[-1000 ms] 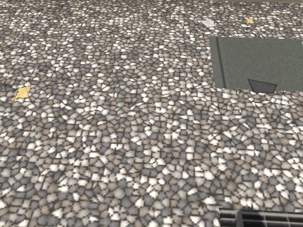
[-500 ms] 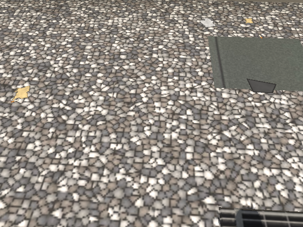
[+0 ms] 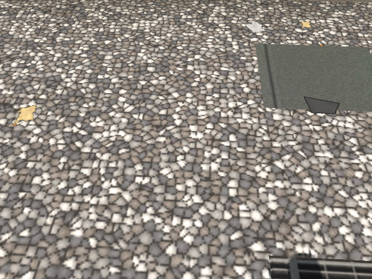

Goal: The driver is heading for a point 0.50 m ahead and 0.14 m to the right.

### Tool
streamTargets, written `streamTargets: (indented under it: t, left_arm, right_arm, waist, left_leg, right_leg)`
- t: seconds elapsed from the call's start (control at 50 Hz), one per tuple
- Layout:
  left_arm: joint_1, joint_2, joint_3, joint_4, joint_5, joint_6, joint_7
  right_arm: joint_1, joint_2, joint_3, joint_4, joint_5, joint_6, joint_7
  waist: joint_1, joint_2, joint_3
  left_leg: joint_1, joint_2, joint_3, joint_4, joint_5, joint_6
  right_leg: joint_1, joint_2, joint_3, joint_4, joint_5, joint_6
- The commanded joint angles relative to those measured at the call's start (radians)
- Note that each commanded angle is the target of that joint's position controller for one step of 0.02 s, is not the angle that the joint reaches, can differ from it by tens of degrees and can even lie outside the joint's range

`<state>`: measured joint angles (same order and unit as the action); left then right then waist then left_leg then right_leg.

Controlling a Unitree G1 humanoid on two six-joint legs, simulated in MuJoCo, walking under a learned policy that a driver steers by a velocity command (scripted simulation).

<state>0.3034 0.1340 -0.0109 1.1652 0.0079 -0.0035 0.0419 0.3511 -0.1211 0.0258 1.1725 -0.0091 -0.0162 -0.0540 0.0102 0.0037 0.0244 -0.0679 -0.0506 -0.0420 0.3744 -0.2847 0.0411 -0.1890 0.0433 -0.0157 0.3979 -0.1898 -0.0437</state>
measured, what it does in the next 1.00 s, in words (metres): walks ahead: right foot, then left foot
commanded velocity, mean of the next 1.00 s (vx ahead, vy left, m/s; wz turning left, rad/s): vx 0.30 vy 0.00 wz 0.00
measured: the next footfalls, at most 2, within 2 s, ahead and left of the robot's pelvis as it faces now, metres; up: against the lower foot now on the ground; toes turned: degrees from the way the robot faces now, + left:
right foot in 0.48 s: +0.16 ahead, -0.13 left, +0.00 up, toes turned -3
left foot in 0.98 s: +0.50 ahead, +0.01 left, +0.00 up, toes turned +4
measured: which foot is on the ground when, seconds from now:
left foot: down 0.00-0.50, up 0.52-0.96, down 0.98-1.00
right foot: down 0.00-0.26, up 0.28-0.46, down 0.48-1.00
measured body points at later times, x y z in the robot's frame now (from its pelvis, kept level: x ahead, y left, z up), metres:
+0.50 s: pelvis +0.08 -0.04 -0.02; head +0.09 -0.06 +0.43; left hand +0.15 +0.21 -0.15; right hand -0.05 -0.26 -0.17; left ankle -0.05 +0.10 -0.74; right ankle +0.12 -0.13 -0.75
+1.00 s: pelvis +0.34 -0.05 -0.03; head +0.38 -0.05 +0.42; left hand +0.22 +0.16 -0.17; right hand +0.51 -0.26 -0.15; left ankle +0.46 +0.00 -0.75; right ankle +0.13 -0.13 -0.73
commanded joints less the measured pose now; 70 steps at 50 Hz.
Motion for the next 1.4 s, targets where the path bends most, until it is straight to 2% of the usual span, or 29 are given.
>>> streamTargets:
  t: [0.02,0.14,0.22,0.28,0.32,0.4,0.44,0.48,0.5,0.52,0.54,0.56,0.58,0.62,0.68,0.86,0.92,0.96,0.98,1.0,1.02,1.04,1.06,1.08,1.12,1.16,1.22,1.32,1.4]
  left_arm:
    - [0.075,0.071,0.010,-0.003,0.000,-0.003,0.002]
    - [0.078,0.067,0.011,-0.001,0.000,-0.003,0.003]
    - [0.064,0.087,0.026,-0.019,0.005,0.005,-0.004]
    - [-0.016,0.044,0.021,-0.078,0.019,-0.011,-0.024]
    - [-0.080,0.056,0.025,-0.127,0.033,-0.034,-0.034]
    - [-0.125,0.101,0.051,-0.196,0.012,-0.071,-0.056]
    - [-0.068,0.087,0.058,-0.196,0.002,-0.075,-0.064]
    - [0.161,0.099,0.082,-0.115,-0.005,-0.073,-0.058]
    - [0.306,0.168,0.106,-0.085,0.009,-0.078,-0.045]
    - [0.429,0.275,0.127,-0.061,0.014,-0.072,-0.041]
    - [0.334,0.209,0.108,-0.068,0.011,-0.056,-0.039]
    - [0.202,0.182,0.097,-0.112,0.013,-0.057,-0.042]
    - [0.127,0.169,0.091,-0.137,0.012,-0.066,-0.046]
    - [0.104,0.128,0.072,-0.138,0.010,-0.084,-0.043]
    - [0.190,0.119,0.059,-0.101,0.006,-0.101,-0.035]
    - [0.279,0.120,0.039,-0.076,0.007,-0.110,-0.022]
    - [0.257,0.134,0.041,-0.070,0.011,-0.113,-0.014]
    - [0.224,0.155,0.045,-0.070,0.008,-0.109,-0.008]
    - [0.212,0.152,0.044,-0.072,-0.006,-0.108,-0.010]
    - [0.235,0.107,0.035,-0.099,-0.021,-0.105,-0.009]
    - [0.427,0.042,0.033,-0.072,-0.067,-0.090,-0.008]
    - [0.348,0.115,0.051,-0.072,-0.025,-0.076,-0.004]
    - [0.228,0.104,0.051,-0.106,0.001,-0.072,-0.009]
    - [0.186,0.094,0.055,-0.115,0.017,-0.067,-0.013]
    - [0.186,0.065,0.055,-0.111,0.036,-0.037,-0.025]
    - [0.213,0.024,0.047,-0.095,0.027,-0.013,-0.027]
    - [0.155,0.035,0.042,-0.104,0.021,0.010,-0.015]
    - [0.036,0.063,0.035,-0.112,0.012,0.024,-0.005]
    - [0.052,0.048,0.020,-0.087,0.019,0.001,0.000]
  right_arm:
    - [0.097,-0.065,-0.009,0.001,0.000,-0.002,-0.002]
    - [0.103,-0.061,-0.010,-0.001,0.000,-0.003,-0.003]
    - [0.130,-0.094,-0.029,-0.007,-0.008,0.003,0.002]
    - [0.223,-0.137,-0.053,-0.004,-0.004,-0.001,0.007]
    - [0.231,-0.158,-0.068,-0.007,-0.010,-0.012,0.008]
    - [0.209,-0.165,-0.081,-0.025,-0.017,-0.044,0.013]
    - [0.152,-0.174,-0.085,-0.044,-0.009,-0.052,0.015]
    - [0.099,-0.168,-0.082,-0.066,-0.004,-0.062,0.024]
    - [0.085,-0.139,-0.071,-0.084,-0.007,-0.073,0.033]
    - [0.128,-0.066,-0.056,-0.123,-0.002,-0.078,0.041]
    - [0.082,-0.121,-0.070,-0.134,-0.032,-0.071,0.050]
    - [0.033,-0.100,-0.068,-0.150,-0.033,-0.070,0.060]
    - [0.014,-0.081,-0.063,-0.153,-0.025,-0.076,0.067]
    - [0.028,-0.086,-0.070,-0.150,-0.029,-0.065,0.074]
    - [-0.005,-0.103,-0.082,-0.165,-0.026,-0.042,0.081]
    - [-0.389,-0.081,-0.063,-0.307,-0.007,-0.034,0.088]
    - [-0.318,-0.107,-0.073,-0.293,-0.011,-0.044,0.071]
    - [-0.074,-0.138,-0.092,-0.209,-0.014,-0.066,0.054]
    - [0.044,-0.164,-0.103,-0.170,-0.031,-0.078,0.046]
    - [0.164,-0.250,-0.121,-0.152,-0.053,-0.084,0.042]
    - [0.151,-0.278,-0.129,-0.152,-0.022,-0.073,0.054]
    - [0.045,-0.247,-0.127,-0.184,0.015,-0.059,0.060]
    - [-0.066,-0.176,-0.103,-0.198,0.015,-0.060,0.057]
    - [-0.102,-0.121,-0.086,-0.195,0.007,-0.063,0.054]
    - [-0.084,-0.076,-0.065,-0.170,0.003,-0.071,0.039]
    - [-0.072,-0.088,-0.056,-0.158,-0.008,-0.084,0.040]
    - [-0.068,-0.127,-0.050,-0.155,-0.019,-0.087,0.042]
    - [-0.002,-0.133,-0.044,-0.138,-0.016,-0.051,0.035]
    - [0.008,-0.114,-0.039,-0.131,-0.007,-0.032,0.026]
  waist:
    - [0.000,0.004,0.066]
    - [0.000,0.004,0.067]
    - [-0.013,0.033,0.095]
    - [-0.066,0.138,0.201]
    - [-0.075,0.137,0.248]
    - [-0.049,0.099,0.200]
    - [0.004,0.103,0.163]
    - [0.109,0.034,0.086]
    - [0.174,-0.112,0.015]
    - [0.166,-0.359,-0.070]
    - [0.098,-0.189,0.023]
    - [0.050,-0.069,0.112]
    - [0.023,-0.009,0.132]
    - [-0.019,-0.023,0.102]
    - [-0.028,-0.059,0.079]
    - [0.028,-0.093,0.130]
    - [-0.016,-0.094,0.085]
    - [-0.111,-0.104,-0.032]
    - [-0.163,-0.091,-0.090]
    - [-0.171,0.039,-0.217]
    - [-0.076,0.186,-0.406]
    - [-0.065,0.014,-0.339]
    - [-0.045,0.020,-0.160]
    - [-0.016,-0.014,-0.064]
    - [0.022,0.004,-0.017]
    - [0.053,0.017,-0.037]
    - [0.060,0.068,-0.046]
    - [0.005,0.096,-0.029]
    - [0.016,0.018,0.039]
  left_leg:
    - [-0.106,0.122,-0.090,-0.067,0.178,0.026]
    - [-0.103,0.123,-0.089,-0.066,0.185,0.026]
    - [-0.141,0.096,-0.119,-0.077,-0.256,0.079]
    - [-0.099,0.240,-0.354,-0.206,-0.540,0.180]
    - [-0.062,0.343,-0.456,-0.249,-0.457,0.237]
    - [0.046,0.327,-0.349,-0.206,-0.114,0.214]
    - [-0.061,0.277,-0.245,-0.158,-0.004,0.171]
    - [-0.277,0.176,-0.116,0.033,0.166,0.115]
    - [-0.389,0.086,0.000,0.316,0.167,0.072]
    - [-0.562,-0.037,0.101,0.666,-0.212,0.029]
    - [-0.613,0.028,0.009,0.818,-0.212,0.049]
    - [-0.635,0.084,-0.002,0.855,-0.100,0.062]
    - [-0.601,0.115,-0.007,0.821,-0.013,0.060]
    - [-0.537,0.138,0.014,0.761,0.042,0.045]
    - [-0.575,0.123,0.063,0.717,0.075,0.027]
    - [-0.528,0.059,0.176,0.274,0.247,0.027]
    - [-0.386,0.004,0.190,0.211,0.216,0.076]
    - [-0.161,-0.031,0.170,0.130,0.267,0.105]
    - [0.022,0.030,0.126,0.059,0.401,0.121]
    - [0.245,0.294,-0.113,0.133,0.787,0.178]
    - [0.454,0.529,-0.461,0.124,1.117,0.379]
    - [0.282,0.469,-0.395,0.046,0.934,0.368]
    - [0.115,0.419,-0.290,-0.020,0.799,0.332]
    - [-0.015,0.373,-0.214,-0.075,0.752,0.283]
    - [-0.165,0.304,-0.089,-0.119,0.761,0.221]
    - [-0.224,0.270,-0.018,-0.116,0.853,0.205]
    - [-0.228,0.238,0.036,-0.109,0.806,0.176]
    - [-0.228,0.244,-0.031,-0.156,0.259,0.157]
    - [-0.284,0.216,-0.069,-0.125,0.032,0.089]
  right_leg:
    - [0.036,-0.126,0.120,-0.054,0.124,-0.020]
    - [0.038,-0.126,0.119,-0.051,0.130,-0.019]
    - [-0.042,-0.056,0.085,0.017,-0.275,-0.047]
    - [-0.289,0.003,0.000,0.233,-0.325,-0.045]
    - [-0.402,-0.051,-0.035,0.351,-0.239,-0.039]
    - [-0.442,-0.093,-0.014,0.346,-0.237,-0.030]
    - [-0.231,-0.056,-0.059,0.231,-0.142,-0.030]
    - [0.193,0.026,-0.094,0.108,-0.068,-0.033]
    - [0.361,-0.128,0.114,-0.005,-0.200,-0.065]
    - [0.443,-0.403,0.613,-0.215,-0.412,-0.169]
    - [0.306,-0.417,0.702,-0.259,-0.496,-0.186]
    - [0.196,-0.402,0.591,-0.248,-0.461,-0.176]
    - [0.124,-0.359,0.471,-0.258,-0.303,-0.163]
    - [0.093,-0.282,0.306,-0.265,-0.082,-0.132]
    - [0.157,-0.248,0.182,-0.245,0.225,-0.124]
    - [0.179,-0.219,0.047,-0.252,0.569,-0.115]
    - [0.240,-0.228,0.015,-0.111,0.921,-0.094]
    - [0.251,-0.209,0.010,0.161,1.015,-0.070]
    - [0.152,-0.175,-0.004,0.353,0.831,-0.057]
    - [-0.029,-0.083,-0.058,0.690,0.274,-0.038]
    - [-0.242,0.055,0.009,1.026,-0.430,-0.011]
    - [-0.258,-0.003,0.081,1.027,-0.321,-0.016]
    - [-0.298,-0.034,0.071,0.980,-0.270,-0.011]
    - [-0.277,-0.064,0.064,0.906,-0.236,-0.010]
    - [-0.169,-0.088,0.061,0.778,-0.200,-0.002]
    - [-0.081,-0.074,0.042,0.677,-0.177,0.010]
    - [-0.062,-0.072,0.015,0.464,-0.148,0.018]
    - [-0.034,-0.078,-0.006,0.283,-0.111,0.025]
    - [0.096,-0.123,0.039,-0.008,0.041,0.019]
